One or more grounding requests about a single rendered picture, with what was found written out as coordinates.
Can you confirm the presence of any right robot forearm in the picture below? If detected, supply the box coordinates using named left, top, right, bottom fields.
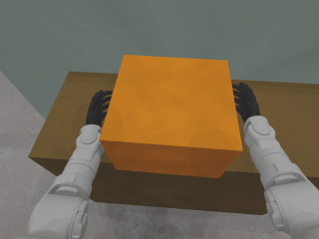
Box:
left=243, top=116, right=319, bottom=195

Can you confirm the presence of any right robot hand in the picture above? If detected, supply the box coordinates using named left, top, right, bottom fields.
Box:
left=231, top=82, right=261, bottom=123

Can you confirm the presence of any carton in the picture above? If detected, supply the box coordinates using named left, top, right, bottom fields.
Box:
left=99, top=55, right=243, bottom=178

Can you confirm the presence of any left robot upper arm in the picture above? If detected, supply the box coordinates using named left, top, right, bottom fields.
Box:
left=14, top=193, right=89, bottom=239

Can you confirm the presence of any left robot forearm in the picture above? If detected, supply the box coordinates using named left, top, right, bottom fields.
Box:
left=27, top=124, right=105, bottom=234

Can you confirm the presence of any pedestal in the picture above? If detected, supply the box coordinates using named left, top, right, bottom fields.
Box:
left=28, top=71, right=319, bottom=215

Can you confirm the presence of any left robot hand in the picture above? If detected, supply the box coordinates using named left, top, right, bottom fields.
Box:
left=85, top=90, right=113, bottom=127

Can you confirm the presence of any right robot upper arm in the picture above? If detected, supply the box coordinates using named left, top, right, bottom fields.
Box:
left=264, top=180, right=319, bottom=239

